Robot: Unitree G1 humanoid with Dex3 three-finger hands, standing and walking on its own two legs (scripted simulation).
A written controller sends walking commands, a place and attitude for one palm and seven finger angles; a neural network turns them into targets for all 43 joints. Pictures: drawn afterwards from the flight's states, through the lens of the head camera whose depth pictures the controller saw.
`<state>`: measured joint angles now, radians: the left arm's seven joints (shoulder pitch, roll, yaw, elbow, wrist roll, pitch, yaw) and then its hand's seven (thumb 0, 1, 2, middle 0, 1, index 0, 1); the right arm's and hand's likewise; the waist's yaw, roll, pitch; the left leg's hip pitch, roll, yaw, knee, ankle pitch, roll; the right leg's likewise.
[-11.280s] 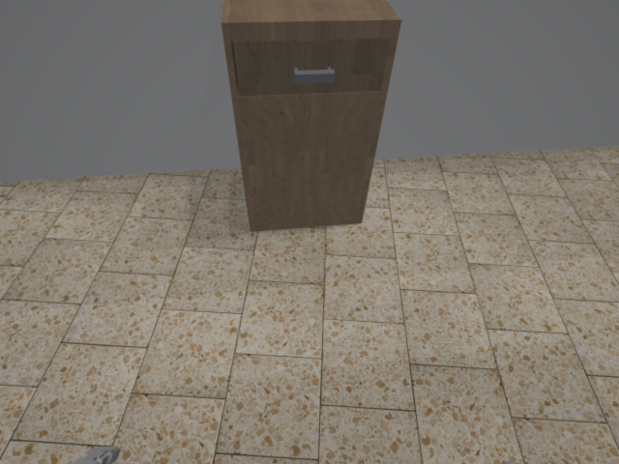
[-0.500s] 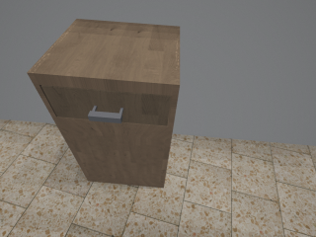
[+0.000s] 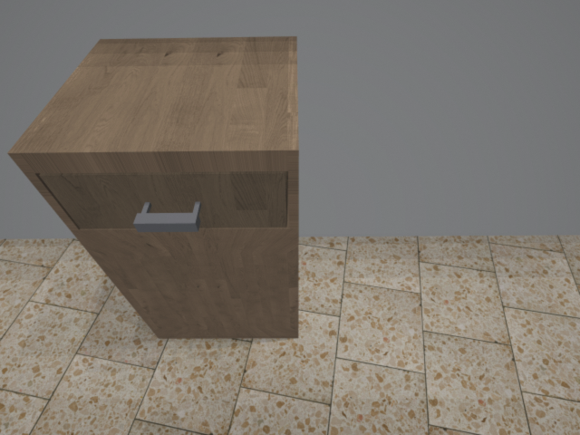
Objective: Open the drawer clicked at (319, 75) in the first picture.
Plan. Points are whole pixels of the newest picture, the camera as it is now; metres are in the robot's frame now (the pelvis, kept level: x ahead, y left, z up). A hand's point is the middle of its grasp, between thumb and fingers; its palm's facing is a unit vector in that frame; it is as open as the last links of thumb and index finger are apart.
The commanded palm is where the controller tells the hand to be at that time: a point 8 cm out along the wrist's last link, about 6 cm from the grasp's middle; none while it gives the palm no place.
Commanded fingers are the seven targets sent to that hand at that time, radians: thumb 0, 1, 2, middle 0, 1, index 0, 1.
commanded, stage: look again from close up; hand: left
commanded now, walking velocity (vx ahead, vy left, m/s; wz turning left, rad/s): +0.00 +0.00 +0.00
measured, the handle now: (170, 214) +0.51 +0.26 -0.04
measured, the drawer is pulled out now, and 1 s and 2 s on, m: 0.00 0.00 0.00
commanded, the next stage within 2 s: raise the hand with hooked fingers in 0.26 s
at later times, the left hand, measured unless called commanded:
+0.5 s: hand out of the picture +0.12 +0.20 -0.09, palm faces -0.11 -0.81 -0.58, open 7.4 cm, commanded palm +0.12 +0.23 -0.05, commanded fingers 0.00 0.71 0.82 -0.21 -0.42 -0.21 -0.42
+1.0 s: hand (121, 394) +0.18 +0.24 -0.03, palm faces +0.07 -0.08 -0.99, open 9.8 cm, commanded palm +0.16 +0.23 +0.02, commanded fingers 0.00 0.13 0.57 -0.25 -0.80 -0.25 -0.80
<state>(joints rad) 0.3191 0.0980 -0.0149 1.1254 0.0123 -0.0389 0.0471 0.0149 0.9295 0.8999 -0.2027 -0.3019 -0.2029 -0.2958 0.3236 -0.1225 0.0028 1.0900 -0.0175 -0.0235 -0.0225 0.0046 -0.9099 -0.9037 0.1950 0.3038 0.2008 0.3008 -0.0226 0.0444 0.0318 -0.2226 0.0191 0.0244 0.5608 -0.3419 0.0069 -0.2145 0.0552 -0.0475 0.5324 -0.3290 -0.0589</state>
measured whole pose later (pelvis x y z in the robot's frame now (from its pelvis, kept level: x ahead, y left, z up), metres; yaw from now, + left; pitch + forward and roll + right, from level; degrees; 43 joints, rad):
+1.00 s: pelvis -0.05 -0.01 -0.04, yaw +1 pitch +8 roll +1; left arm 0.22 0.34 -0.10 0.11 1.05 0.06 0.44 0.00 0.34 0.66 -0.26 -0.66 -0.27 -0.65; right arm 0.03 -0.18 0.02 0.55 -0.06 0.10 -0.01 0.01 -0.91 -0.90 0.20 0.30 0.20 0.30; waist 0.09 0.03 -0.09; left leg -0.60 -0.01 0.01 0.88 -0.42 0.00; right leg -0.61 0.02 -0.07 0.89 -0.43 -0.07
